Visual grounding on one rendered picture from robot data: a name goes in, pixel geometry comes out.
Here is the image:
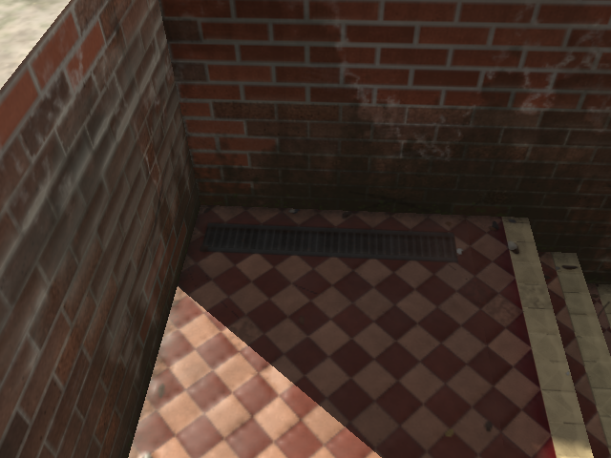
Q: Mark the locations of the stairs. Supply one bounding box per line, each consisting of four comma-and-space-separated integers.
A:
537, 251, 611, 458

